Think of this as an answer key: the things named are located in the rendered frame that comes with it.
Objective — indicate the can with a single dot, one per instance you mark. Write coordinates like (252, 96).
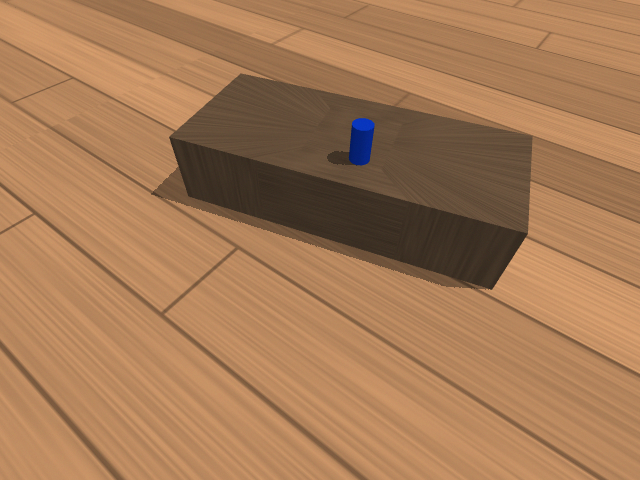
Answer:
(361, 141)

